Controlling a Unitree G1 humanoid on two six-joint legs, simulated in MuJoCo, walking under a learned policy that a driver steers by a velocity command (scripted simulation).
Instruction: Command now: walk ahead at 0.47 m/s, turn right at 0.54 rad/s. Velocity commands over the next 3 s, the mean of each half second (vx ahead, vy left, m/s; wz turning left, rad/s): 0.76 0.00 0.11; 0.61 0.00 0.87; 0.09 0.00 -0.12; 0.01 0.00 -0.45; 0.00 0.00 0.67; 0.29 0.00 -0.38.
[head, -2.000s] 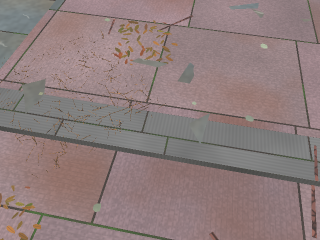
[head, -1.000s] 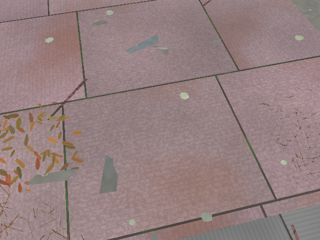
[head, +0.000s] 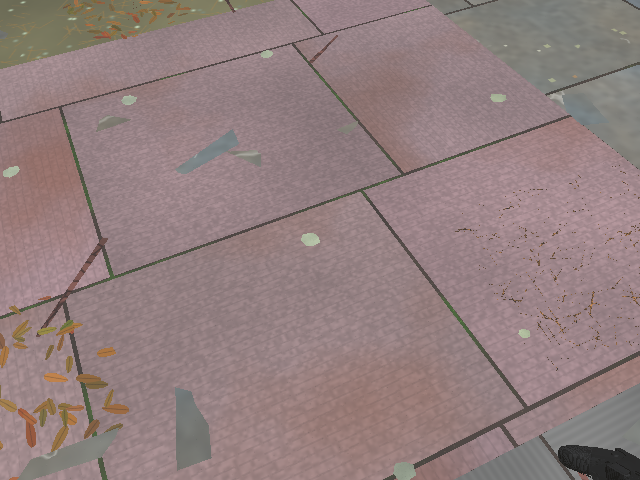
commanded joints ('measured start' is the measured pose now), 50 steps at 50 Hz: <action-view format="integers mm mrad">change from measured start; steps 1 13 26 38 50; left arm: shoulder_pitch -57 -65 112 56 -277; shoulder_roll -47 12 -1 -4 -39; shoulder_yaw -32 -13 -49 -55 -57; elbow -113 -55 134 -58 -159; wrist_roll -12 14 71 25 17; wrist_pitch -41 2 -166 -189 -130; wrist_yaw -21 -78 -61 -38 -14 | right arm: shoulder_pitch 170 44 -69 240 159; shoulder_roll -136 -178 -70 -381 -223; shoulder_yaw -47 -43 28 -56 -46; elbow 0 43 -82 -66 0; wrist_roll -51 -76 -46 6 32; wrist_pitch -63 24 59 2 50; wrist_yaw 16 -2 52 18 -75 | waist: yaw -74 87 -18 -81 -9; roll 139 191 -17 334 86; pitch -44 50 208 -246 -101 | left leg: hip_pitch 424 53 -718 778 4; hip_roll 170 148 109 336 -96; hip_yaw -265 -174 -35 -884 -238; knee -248 -299 909 -284 -231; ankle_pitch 68 385 324 509 1008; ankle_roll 72 214 86 540 66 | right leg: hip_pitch -355 224 134 -566 -85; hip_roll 18 -30 -263 97 140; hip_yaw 10 -305 -305 -178 -251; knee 115 -188 -512 1197 41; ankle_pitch -285 -12 129 -184 381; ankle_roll -25 78 29 88 142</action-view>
